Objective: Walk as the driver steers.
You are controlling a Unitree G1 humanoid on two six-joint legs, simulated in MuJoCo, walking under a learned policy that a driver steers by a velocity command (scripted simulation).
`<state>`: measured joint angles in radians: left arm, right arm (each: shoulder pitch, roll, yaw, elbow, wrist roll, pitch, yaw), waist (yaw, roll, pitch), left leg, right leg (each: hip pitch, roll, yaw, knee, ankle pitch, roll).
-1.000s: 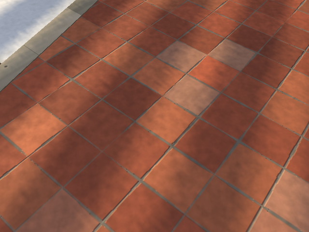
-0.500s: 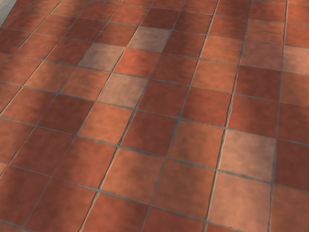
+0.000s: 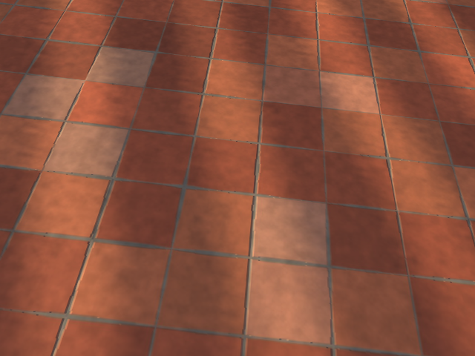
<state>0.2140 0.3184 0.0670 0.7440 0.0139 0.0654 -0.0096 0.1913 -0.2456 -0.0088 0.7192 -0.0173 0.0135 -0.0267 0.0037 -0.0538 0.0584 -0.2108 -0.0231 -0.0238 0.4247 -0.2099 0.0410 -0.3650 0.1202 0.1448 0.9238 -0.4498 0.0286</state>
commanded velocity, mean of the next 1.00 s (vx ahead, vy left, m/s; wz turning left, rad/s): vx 0.00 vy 0.00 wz -0.05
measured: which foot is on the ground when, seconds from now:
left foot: down 0.00-1.00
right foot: up 0.00-0.14, down 0.16-1.00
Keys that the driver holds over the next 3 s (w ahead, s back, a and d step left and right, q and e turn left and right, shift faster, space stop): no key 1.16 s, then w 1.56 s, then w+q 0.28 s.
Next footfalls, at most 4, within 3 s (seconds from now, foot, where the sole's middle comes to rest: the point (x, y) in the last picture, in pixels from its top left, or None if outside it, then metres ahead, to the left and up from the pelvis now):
0.16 right None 0.00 -0.12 -0.78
1.92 right None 0.45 -0.03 -0.78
2.48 left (190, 259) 0.76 0.12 -0.78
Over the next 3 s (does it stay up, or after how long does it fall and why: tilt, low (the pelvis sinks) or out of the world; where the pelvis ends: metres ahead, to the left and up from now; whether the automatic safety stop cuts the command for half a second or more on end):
stays up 0.89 0.04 -0.02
